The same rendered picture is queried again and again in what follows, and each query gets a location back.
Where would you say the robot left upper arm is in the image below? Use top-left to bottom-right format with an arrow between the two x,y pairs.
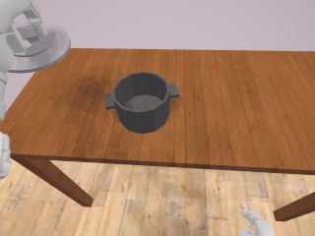
0,132 -> 11,179

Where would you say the lid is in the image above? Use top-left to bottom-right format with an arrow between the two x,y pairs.
8,22 -> 71,74

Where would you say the knob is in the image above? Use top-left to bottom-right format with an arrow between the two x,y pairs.
17,25 -> 39,43

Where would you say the table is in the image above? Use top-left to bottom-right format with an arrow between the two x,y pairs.
0,48 -> 315,222

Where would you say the pot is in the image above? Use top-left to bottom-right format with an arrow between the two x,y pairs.
104,71 -> 179,134

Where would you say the right robot hand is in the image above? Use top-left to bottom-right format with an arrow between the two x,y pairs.
238,208 -> 276,236

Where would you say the left robot hand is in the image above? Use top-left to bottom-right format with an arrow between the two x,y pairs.
0,0 -> 47,53

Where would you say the robot left forearm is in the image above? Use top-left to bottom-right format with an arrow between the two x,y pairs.
0,2 -> 14,122

